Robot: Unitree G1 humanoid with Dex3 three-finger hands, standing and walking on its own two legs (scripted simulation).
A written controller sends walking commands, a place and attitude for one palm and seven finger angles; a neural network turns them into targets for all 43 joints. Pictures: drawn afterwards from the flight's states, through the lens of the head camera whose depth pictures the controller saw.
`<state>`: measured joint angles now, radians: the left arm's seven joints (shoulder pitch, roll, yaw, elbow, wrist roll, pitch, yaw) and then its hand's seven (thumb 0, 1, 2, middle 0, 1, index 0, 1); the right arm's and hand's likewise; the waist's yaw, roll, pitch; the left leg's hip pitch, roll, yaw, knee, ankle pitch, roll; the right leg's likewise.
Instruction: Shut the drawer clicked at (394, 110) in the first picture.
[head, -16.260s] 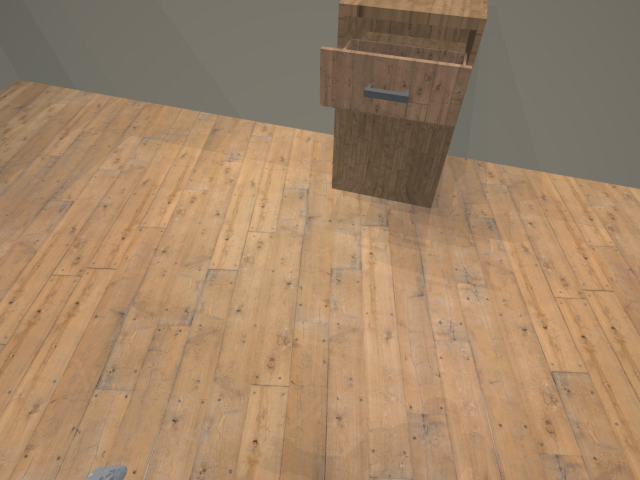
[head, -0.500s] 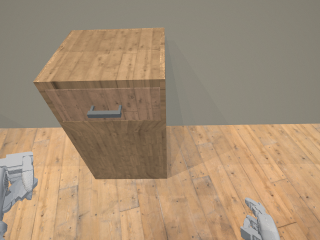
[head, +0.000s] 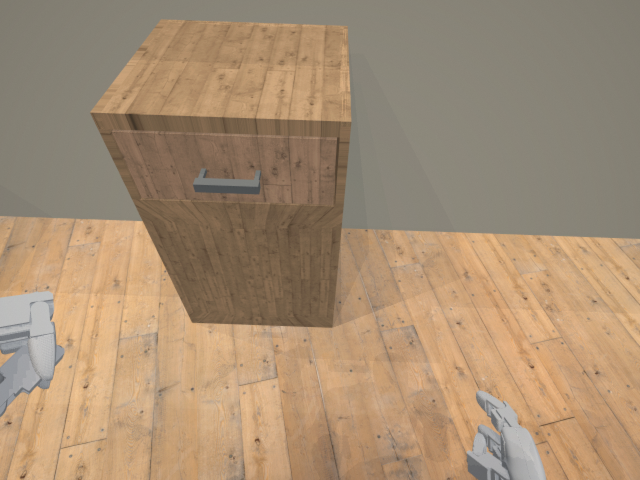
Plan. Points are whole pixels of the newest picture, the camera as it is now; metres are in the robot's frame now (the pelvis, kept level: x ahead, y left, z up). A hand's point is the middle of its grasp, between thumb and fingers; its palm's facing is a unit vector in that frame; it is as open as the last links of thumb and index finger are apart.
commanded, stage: step back with the hand held close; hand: left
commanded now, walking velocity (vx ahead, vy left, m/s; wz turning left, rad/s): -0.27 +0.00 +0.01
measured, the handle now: (228, 179) +0.67 +0.23 -0.07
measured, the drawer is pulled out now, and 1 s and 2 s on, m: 0.00 0.00 0.00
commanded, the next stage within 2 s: stop stepping back and stand still in 0.72 s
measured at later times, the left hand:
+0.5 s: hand (8, 411) +0.14 +0.25 +0.17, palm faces +0.38 -0.81 -0.45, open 3.2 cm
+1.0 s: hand out of the picture +0.08 +0.22 +0.18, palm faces +0.23 -0.86 -0.46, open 3.2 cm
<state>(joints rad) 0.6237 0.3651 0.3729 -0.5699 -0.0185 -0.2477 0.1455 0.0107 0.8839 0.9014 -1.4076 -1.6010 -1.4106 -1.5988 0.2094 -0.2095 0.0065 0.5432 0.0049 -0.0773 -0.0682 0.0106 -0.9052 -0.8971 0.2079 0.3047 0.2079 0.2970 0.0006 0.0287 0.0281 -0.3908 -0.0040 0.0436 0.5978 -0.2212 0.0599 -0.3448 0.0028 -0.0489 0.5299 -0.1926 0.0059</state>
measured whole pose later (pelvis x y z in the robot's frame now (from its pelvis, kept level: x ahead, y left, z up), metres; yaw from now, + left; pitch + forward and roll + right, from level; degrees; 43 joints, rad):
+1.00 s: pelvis -0.12 +0.00 -0.01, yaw -3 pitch -1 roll -4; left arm 0.64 0.47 0.42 -0.65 -0.08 -0.27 0.11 0.01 0.88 0.90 -1.41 -1.60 -1.41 -1.60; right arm 0.24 -0.20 0.00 0.62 0.00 -0.08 -0.08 0.01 -0.90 -0.90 0.21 0.30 0.21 0.30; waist -0.07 0.00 -0.01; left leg -0.53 0.03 0.02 0.54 -0.02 0.02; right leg -0.06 0.02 -0.01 0.55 -0.49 0.01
